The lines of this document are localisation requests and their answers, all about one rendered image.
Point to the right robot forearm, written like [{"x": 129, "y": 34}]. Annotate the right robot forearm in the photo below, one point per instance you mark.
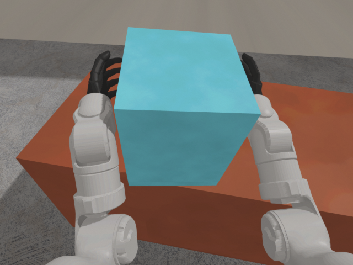
[{"x": 281, "y": 181}]

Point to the left robot hand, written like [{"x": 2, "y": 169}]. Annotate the left robot hand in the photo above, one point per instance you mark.
[{"x": 98, "y": 76}]

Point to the robot right upper arm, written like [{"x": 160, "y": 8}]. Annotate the robot right upper arm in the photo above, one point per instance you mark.
[{"x": 297, "y": 236}]

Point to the right robot hand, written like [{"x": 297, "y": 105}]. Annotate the right robot hand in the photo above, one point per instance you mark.
[{"x": 252, "y": 72}]

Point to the left robot forearm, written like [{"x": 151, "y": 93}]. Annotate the left robot forearm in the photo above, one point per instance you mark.
[{"x": 95, "y": 161}]

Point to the robot left upper arm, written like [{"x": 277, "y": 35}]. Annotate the robot left upper arm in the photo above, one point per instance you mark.
[{"x": 106, "y": 240}]

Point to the pedestal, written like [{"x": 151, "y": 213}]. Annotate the pedestal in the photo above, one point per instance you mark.
[{"x": 222, "y": 219}]

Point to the carton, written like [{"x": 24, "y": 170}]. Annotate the carton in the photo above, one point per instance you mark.
[{"x": 183, "y": 107}]

